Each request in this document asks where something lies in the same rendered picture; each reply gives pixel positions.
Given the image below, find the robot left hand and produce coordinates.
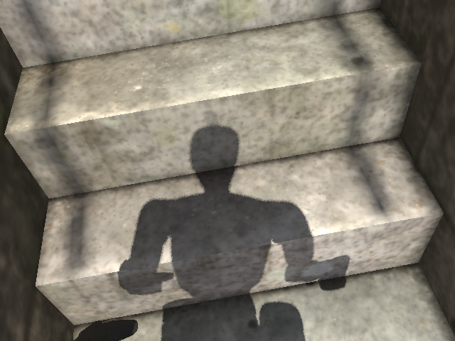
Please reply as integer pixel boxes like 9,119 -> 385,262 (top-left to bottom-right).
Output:
73,320 -> 138,341

